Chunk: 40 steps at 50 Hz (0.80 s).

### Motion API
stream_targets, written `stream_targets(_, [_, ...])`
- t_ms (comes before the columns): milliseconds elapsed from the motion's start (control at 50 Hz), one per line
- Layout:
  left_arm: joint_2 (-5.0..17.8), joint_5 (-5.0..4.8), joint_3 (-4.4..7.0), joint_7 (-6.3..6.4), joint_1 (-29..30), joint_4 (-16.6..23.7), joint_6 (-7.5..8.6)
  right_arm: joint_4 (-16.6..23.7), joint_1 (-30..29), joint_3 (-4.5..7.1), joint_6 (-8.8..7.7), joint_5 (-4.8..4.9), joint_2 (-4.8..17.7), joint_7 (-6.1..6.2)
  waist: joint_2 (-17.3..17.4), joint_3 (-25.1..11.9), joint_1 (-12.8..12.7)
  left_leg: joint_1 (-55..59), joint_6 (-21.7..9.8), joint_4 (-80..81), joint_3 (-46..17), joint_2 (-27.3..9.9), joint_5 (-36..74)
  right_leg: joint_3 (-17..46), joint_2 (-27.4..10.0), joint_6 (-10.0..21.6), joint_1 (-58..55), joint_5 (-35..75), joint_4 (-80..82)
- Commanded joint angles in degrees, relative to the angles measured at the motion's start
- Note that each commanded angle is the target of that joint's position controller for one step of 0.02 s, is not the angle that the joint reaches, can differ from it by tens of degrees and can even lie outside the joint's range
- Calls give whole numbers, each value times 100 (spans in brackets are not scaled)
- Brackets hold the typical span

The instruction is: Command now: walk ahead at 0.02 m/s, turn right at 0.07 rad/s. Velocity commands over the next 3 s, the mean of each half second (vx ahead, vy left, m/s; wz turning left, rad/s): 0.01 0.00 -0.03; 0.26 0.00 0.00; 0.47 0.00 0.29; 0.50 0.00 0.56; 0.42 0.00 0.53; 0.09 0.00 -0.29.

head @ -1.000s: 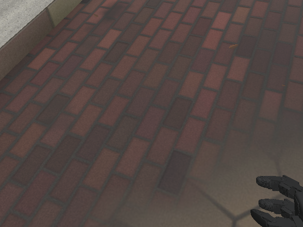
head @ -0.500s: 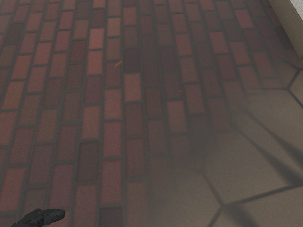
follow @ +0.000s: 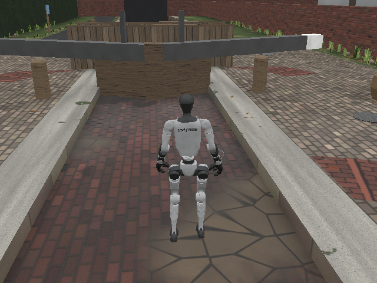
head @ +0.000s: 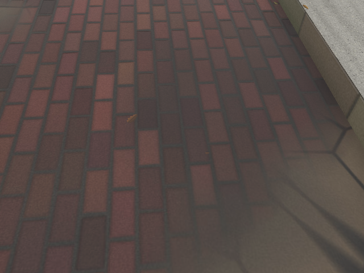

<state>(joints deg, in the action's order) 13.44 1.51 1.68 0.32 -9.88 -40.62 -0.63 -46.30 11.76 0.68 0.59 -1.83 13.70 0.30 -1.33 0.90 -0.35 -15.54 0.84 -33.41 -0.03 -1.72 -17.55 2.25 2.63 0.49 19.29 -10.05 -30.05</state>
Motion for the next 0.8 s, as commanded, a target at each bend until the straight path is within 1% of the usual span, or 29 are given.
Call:
stream_targets(20, [676,11,221,79,88,288,1,395,-465,119,-246,33,723,-9,884,45,-120,-870,-242,1463,-689,-514,-841,378,-322,67,-926,-101,240])
stream_targets(60, [611,-31,218,72,55,183,20,306,-210,112,-280,87,735,27,579,35,-39,-552,-216,1249,-534,-408,-437,421,-348,131,-781,-11,331])
stream_targets(100, [545,-43,216,74,46,81,52,268,-92,98,-281,100,713,56,385,-63,26,-323,-260,1115,-477,-373,-30,429,-362,104,-765,249,345])
stream_targets(160, [517,-65,229,88,14,-66,67,223,-15,82,-272,109,678,63,190,-210,74,-120,-293,999,-402,-317,414,441,-386,63,-873,671,312])
stream_targets(220, [530,-82,247,120,-31,-216,45,164,-6,68,-268,121,645,39,100,-271,76,-30,-301,960,-340,-267,722,464,-417,51,-1007,973,287])
stream_targets(360, [616,-110,284,201,-73,-614,-19,-67,9,60,-255,136,642,-8,124,-242,59,107,-301,1025,-263,-193,1158,483,-465,31,-1217,1298,306])
stream_targets(540, [652,-127,290,254,30,-1193,-48,-435,75,65,-232,143,685,8,191,-120,59,231,-310,1210,-254,-152,1254,418,-460,-24,-1295,1216,445])
stream_targets(560, [595,-130,275,255,-42,-1297,-54,-520,180,63,-222,144,672,19,243,-232,60,284,-340,1316,-252,-127,659,298,-367,-31,-1331,717,422])
stream_targets(580, [580,-151,276,255,-31,-1361,-59,-571,232,96,-200,173,761,37,376,-124,86,249,-452,1473,-375,-154,-283,88,-185,-34,-1139,-114,234])
stream_targets(600, [586,-179,287,246,54,-1371,-40,-585,276,165,-174,211,962,63,643,102,156,258,-676,1738,-756,-354,-1473,-176,27,-39,-643,-1006,-146])
stream_targets(620, [611,-194,288,224,293,-1274,22,-600,389,226,-166,246,1150,95,928,425,254,342,-977,2154,-1460,-861,-2451,-342,64,-31,69,-1388,-575])
stream_targets(640, [614,-221,274,181,577,-1134,130,-614,459,294,-191,281,1326,132,1103,759,332,349,-1300,2535,-2199,-1454,-2849,-317,-142,28,620,-1379,-1012])
stream_targets(660, [622,-267,273,131,786,-1050,239,-649,576,325,-250,261,1354,165,1087,986,404,481,-1521,2725,-2630,-1799,-2636,-128,-388,90,1135,-1514,-1477])
stream_targets(680, [647,-305,287,79,826,-1039,325,-668,648,332,-322,226,1294,172,1000,1042,417,854,-1623,2742,-2740,-1945,-2184,5,-575,138,1639,-1748,-1845])
stream_targets(700, [650,-325,292,27,779,-1068,398,-659,656,333,-372,242,1206,163,858,975,381,1258,-1603,2681,-2615,-1923,-1760,59,-714,179,1949,-1797,-1897])
stream_targets(720, [625,-336,281,-23,767,-1097,465,-631,619,341,-395,288,1159,146,733,885,359,1479,-1492,2619,-2310,-1785,-1348,22,-780,201,1939,-1708,-1611])
stream_targets(740, [579,-334,264,-62,825,-1111,521,-612,583,358,-402,323,1166,128,676,774,360,1491,-1368,2563,-1942,-1594,-943,-88,-764,192,1645,-1531,-1183])
stream_targets(760, [518,-319,244,-96,848,-1140,559,-611,568,379,-398,339,1209,109,682,640,346,1337,-1287,2489,-1588,-1393,-589,-263,-660,151,1175,-1276,-826])
stream_targets(780, [480,-316,235,-126,727,-1210,577,-610,521,400,-378,350,1264,87,715,512,255,1027,-1223,2396,-1264,-1217,-349,-457,-522,110,553,-931,-474])
stream_targets(800, [475,-321,245,-147,438,-1346,579,-607,446,414,-349,372,1298,68,713,390,76,613,-1152,2218,-990,-1066,-206,-669,-350,71,-201,-350,-78])
